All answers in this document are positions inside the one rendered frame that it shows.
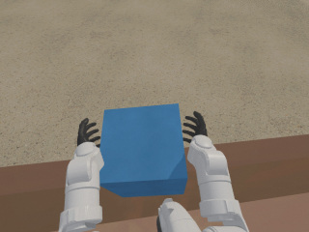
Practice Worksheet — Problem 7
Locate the right robot shin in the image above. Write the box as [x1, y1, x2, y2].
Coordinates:
[161, 198, 173, 232]

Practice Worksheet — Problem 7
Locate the robot left forearm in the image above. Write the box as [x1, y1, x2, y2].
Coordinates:
[58, 141, 104, 232]

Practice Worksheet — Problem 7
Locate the robot left hand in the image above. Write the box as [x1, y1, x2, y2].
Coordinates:
[77, 118, 100, 148]

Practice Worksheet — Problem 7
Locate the carton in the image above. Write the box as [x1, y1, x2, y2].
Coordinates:
[99, 103, 188, 197]

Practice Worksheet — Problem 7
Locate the robot right hand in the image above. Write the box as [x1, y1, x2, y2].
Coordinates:
[183, 111, 208, 143]

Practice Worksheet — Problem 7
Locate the robot right forearm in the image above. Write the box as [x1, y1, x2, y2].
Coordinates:
[187, 134, 249, 232]

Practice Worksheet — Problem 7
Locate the robot right thigh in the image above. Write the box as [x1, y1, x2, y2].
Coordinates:
[158, 201, 202, 232]

